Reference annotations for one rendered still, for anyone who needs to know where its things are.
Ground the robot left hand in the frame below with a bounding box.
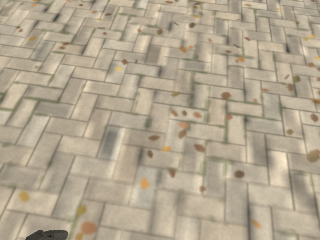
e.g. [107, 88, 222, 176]
[25, 230, 68, 240]

